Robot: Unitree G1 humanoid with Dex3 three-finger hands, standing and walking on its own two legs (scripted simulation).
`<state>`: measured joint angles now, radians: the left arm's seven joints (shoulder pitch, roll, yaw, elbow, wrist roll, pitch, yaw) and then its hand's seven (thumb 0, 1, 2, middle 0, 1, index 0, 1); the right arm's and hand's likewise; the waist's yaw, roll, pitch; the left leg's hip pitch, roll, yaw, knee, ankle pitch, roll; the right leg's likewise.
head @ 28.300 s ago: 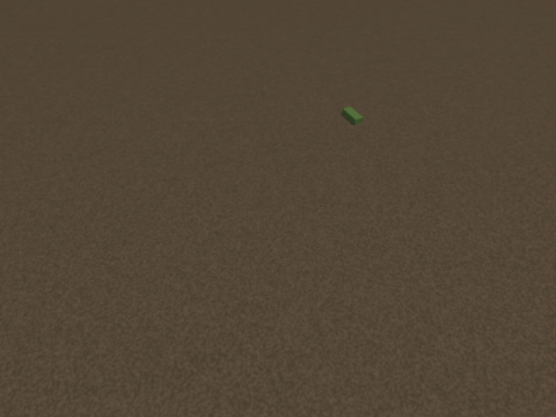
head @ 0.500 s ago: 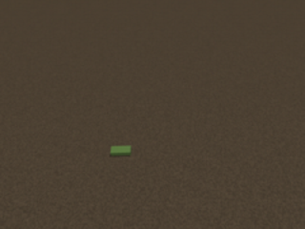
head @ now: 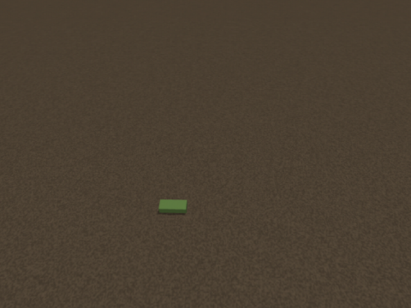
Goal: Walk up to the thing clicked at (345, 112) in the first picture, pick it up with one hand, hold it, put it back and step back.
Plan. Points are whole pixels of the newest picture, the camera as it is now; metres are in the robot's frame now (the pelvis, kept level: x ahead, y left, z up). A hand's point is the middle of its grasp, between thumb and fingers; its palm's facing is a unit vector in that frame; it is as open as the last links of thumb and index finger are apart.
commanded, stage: walk up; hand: left
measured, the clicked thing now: (173, 206) +0.79 +0.21 -0.76
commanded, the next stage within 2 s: none
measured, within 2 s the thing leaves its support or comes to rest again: neither
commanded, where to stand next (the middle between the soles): +0.40 -0.01 m, yaw -3 degrees
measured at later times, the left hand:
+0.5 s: hand (98, 266) +0.26 +0.28 -0.14, palm faces -0.10 -0.91 -0.41, open 7.4 cm
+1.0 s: hand (111, 225) +0.38 +0.29 -0.17, palm faces -0.13 -0.93 -0.35, open 7.4 cm
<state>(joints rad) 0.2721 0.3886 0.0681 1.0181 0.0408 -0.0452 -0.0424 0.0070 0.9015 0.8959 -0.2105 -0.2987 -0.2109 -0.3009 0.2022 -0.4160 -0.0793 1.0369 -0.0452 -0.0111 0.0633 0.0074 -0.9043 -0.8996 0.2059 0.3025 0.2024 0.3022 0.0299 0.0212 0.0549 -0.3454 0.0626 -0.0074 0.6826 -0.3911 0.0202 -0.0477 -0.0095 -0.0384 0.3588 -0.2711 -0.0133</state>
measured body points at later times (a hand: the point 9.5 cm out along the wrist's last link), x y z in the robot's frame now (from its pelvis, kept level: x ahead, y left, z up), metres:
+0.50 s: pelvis +0.17 +0.01 -0.02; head +0.18 -0.01 +0.43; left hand +0.26 +0.33 -0.11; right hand +0.17 -0.31 -0.15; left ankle +0.09 +0.14 -0.73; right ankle +0.23 -0.11 -0.74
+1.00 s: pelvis +0.31 +0.02 -0.02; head +0.34 +0.05 +0.43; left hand +0.39 +0.34 -0.15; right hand +0.36 -0.30 -0.11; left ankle +0.36 +0.14 -0.74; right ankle +0.30 -0.11 -0.70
